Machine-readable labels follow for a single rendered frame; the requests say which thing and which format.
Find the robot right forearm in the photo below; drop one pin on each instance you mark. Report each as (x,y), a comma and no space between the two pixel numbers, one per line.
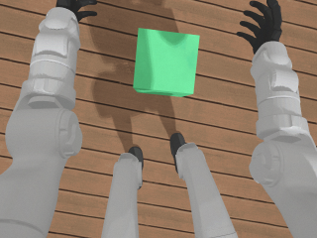
(278,99)

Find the carton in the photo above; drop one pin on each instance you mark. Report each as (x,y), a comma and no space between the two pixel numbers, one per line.
(165,63)

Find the robot right upper arm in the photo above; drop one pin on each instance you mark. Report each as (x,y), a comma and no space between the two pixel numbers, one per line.
(288,174)

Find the robot left hand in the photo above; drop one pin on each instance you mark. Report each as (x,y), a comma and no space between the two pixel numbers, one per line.
(75,5)

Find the robot right thigh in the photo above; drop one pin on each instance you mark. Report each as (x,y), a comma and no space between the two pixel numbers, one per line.
(209,214)

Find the robot left foot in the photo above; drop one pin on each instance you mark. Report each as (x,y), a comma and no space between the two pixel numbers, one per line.
(137,152)

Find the robot right hand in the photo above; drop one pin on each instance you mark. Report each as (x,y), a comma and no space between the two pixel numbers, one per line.
(269,30)

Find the robot left forearm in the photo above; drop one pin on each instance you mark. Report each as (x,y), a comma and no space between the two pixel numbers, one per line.
(50,82)

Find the robot left upper arm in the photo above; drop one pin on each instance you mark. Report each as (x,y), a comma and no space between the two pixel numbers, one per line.
(40,142)

